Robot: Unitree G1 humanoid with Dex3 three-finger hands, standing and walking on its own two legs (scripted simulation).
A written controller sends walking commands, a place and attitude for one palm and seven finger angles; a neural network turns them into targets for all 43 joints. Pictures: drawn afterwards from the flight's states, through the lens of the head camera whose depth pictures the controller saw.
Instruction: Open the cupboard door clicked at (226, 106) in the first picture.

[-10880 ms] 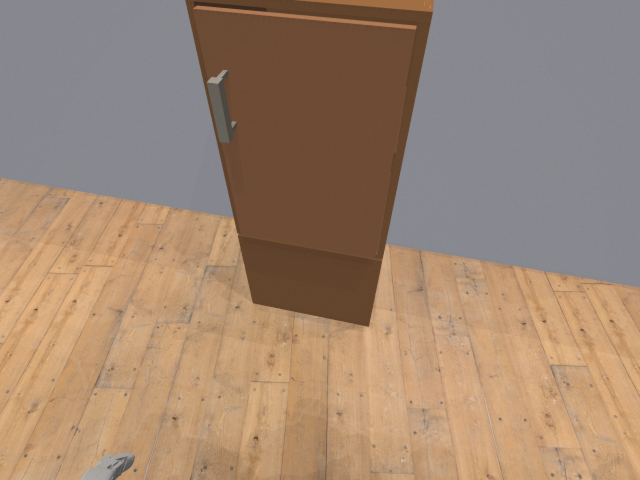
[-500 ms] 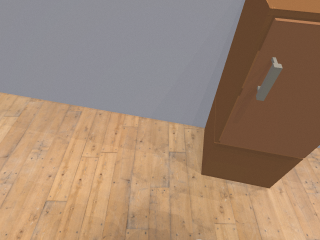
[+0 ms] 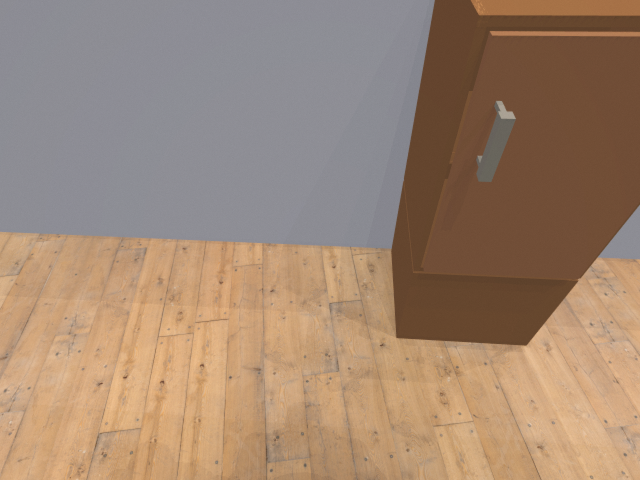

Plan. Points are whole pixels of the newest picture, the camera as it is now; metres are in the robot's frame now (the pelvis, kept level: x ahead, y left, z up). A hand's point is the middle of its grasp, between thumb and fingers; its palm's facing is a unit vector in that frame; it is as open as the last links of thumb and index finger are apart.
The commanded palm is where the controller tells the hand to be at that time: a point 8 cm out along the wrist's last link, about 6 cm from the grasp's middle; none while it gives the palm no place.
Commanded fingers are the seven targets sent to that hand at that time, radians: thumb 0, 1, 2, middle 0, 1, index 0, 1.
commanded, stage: come to a stop and stand still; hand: left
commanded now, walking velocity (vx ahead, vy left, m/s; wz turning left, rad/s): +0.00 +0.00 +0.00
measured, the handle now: (491, 141) +0.66 -0.26 +0.07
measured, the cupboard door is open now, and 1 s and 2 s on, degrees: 0 0 0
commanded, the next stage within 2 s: look again from close up in 1.00 s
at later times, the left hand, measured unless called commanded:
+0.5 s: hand out of the picture -0.03 +0.10 -0.17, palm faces +0.02 -0.99 -0.17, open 16.3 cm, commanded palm none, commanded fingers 0.00 -0.50 0.30 -0.15 -0.30 -0.15 -0.30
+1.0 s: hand out of the picture -0.02 +0.14 -0.17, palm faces -0.01 -0.96 -0.27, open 16.5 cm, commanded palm none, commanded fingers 0.00 -0.50 0.30 -0.15 -0.30 -0.15 -0.30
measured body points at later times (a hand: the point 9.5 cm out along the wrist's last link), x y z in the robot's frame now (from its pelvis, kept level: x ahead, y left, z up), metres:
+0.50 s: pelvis +0.01 -0.05 +0.00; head +0.04 -0.06 +0.45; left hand -0.02 +0.15 -0.16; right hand +0.03 -0.26 -0.16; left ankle -0.03 +0.05 -0.73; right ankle +0.10 -0.19 -0.73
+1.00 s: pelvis +0.01 -0.07 +0.00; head +0.03 -0.07 +0.45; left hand -0.02 +0.19 -0.15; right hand +0.02 -0.31 -0.15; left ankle -0.03 +0.05 -0.73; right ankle +0.10 -0.19 -0.73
